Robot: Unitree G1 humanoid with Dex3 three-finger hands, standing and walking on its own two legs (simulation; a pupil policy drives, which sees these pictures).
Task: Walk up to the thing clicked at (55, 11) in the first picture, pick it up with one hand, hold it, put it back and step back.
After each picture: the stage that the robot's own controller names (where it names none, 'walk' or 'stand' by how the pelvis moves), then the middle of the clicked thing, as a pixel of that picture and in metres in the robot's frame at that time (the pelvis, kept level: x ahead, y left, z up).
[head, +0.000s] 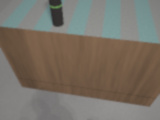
stand; (55, 4) +0.85 +0.15 +0.06
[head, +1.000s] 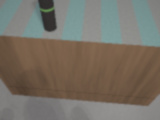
walk; (46, 6) +0.74 +0.16 +0.06
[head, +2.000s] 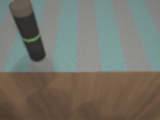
stand; (30, 34) +0.52 +0.22 +0.08
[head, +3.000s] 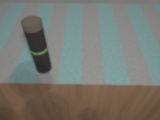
stand; (38, 48) +0.50 +0.19 +0.05
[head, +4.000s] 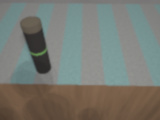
stand; (38, 48) +0.50 +0.19 +0.05
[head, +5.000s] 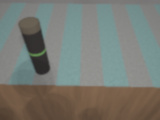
stand; (36, 49) +0.49 +0.19 +0.05
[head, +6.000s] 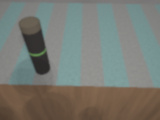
stand; (37, 49) +0.49 +0.19 +0.05
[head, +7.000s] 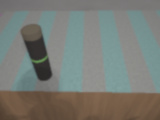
rise first; (38, 55) +0.47 +0.20 +0.06
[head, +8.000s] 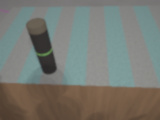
go down; (43, 49) +0.50 +0.19 +0.06
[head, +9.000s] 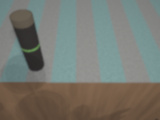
go down; (30, 44) +0.50 +0.18 +0.07
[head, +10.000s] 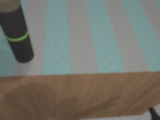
go down; (16, 32) +0.49 +0.19 +0.10
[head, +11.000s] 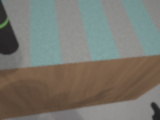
close in; out of the picture +0.49 +0.20 +0.13
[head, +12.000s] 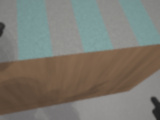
close; out of the picture +0.54 +0.21 +0.15
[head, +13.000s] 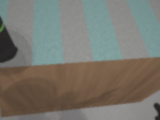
lift; out of the picture +0.46 +0.22 +0.14
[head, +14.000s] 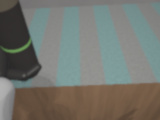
lift; (15, 40) +0.33 +0.16 +0.26
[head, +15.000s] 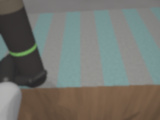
hold; (22, 46) +0.33 +0.16 +0.24
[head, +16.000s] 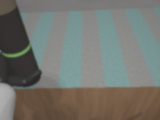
hold; (16, 46) +0.32 +0.17 +0.25
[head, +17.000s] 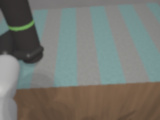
crouch; (20, 22) +0.41 +0.16 +0.26
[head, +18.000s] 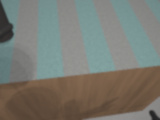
lower; out of the picture +0.52 +0.21 +0.22
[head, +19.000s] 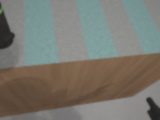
lower; out of the picture +0.51 +0.20 +0.14
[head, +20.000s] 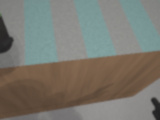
lower; out of the picture +0.50 +0.21 +0.14
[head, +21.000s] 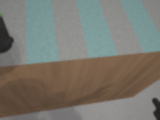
lower; out of the picture +0.50 +0.21 +0.14
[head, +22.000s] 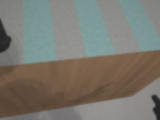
lower; out of the picture +0.50 +0.21 +0.14
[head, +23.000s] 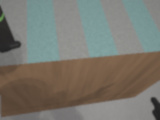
open; out of the picture +0.50 +0.20 +0.14
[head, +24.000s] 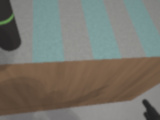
sink last; out of the picture +0.50 +0.19 +0.13
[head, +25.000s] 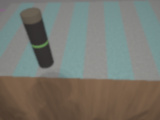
sink last; (39, 41) +0.51 +0.20 +0.11
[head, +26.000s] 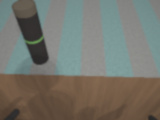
stand; (33, 36) +0.50 +0.20 +0.10
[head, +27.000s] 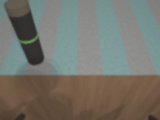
stand; (27, 36) +0.49 +0.21 +0.12
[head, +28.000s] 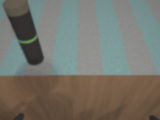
stand; (27, 35) +0.49 +0.21 +0.12
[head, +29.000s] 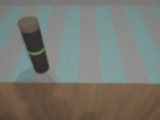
stand; (35, 48) +0.51 +0.20 +0.06
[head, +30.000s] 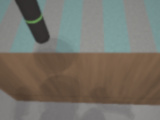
walk; (33, 16) +0.58 +0.21 +0.08
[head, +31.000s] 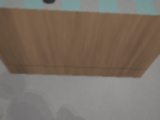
walk; out of the picture +0.86 +0.17 +0.08
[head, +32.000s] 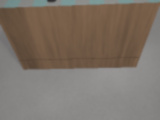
stand; out of the picture +1.13 +0.26 +0.07
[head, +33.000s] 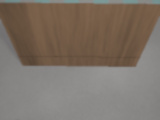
stand; out of the picture +1.12 +0.20 +0.05
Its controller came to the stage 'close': yes
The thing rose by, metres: 0.21
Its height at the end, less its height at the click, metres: +0.00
